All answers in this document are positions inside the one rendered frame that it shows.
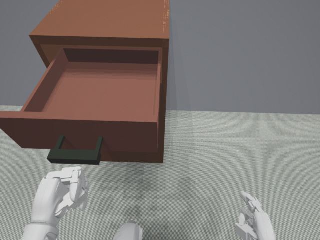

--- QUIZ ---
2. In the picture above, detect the cabinet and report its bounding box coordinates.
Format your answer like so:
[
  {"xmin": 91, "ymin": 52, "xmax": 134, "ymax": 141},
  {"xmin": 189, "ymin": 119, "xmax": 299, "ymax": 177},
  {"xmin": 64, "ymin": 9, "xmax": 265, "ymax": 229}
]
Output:
[{"xmin": 29, "ymin": 0, "xmax": 170, "ymax": 164}]

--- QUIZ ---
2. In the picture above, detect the handle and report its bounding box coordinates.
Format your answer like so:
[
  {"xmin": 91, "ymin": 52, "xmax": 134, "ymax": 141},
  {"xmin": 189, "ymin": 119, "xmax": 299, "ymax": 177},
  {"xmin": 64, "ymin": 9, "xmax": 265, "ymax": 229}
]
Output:
[{"xmin": 47, "ymin": 135, "xmax": 104, "ymax": 165}]

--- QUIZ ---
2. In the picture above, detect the drawer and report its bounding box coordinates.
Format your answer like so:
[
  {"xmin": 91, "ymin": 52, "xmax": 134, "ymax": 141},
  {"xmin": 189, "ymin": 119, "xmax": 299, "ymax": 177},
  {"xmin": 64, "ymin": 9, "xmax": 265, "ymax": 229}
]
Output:
[{"xmin": 0, "ymin": 47, "xmax": 162, "ymax": 153}]

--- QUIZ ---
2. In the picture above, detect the robot right hand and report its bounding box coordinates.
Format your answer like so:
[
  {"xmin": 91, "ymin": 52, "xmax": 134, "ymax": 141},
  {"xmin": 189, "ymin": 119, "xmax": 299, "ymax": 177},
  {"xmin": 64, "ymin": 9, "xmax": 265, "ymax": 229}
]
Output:
[{"xmin": 236, "ymin": 191, "xmax": 277, "ymax": 240}]

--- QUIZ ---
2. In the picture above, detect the robot left shin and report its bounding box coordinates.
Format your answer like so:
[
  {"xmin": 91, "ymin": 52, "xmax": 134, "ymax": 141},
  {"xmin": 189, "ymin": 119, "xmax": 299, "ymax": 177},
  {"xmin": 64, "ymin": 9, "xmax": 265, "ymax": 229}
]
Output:
[{"xmin": 127, "ymin": 220, "xmax": 137, "ymax": 224}]

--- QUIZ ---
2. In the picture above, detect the robot left hand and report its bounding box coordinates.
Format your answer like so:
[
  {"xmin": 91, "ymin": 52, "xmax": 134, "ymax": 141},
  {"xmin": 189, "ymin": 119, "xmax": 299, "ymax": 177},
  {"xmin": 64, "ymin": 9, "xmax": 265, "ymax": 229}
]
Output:
[{"xmin": 31, "ymin": 166, "xmax": 90, "ymax": 226}]

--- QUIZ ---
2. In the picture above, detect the robot left forearm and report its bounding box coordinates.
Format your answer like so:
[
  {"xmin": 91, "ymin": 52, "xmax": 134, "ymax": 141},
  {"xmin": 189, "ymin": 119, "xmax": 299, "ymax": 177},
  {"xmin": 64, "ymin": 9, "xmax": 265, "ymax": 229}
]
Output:
[{"xmin": 20, "ymin": 222, "xmax": 60, "ymax": 240}]

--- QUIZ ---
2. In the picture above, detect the robot left thigh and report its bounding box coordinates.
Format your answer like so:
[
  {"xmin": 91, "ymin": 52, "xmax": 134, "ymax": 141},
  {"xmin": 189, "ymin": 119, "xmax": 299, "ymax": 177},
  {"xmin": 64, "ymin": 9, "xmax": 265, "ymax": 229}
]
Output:
[{"xmin": 113, "ymin": 223, "xmax": 143, "ymax": 240}]

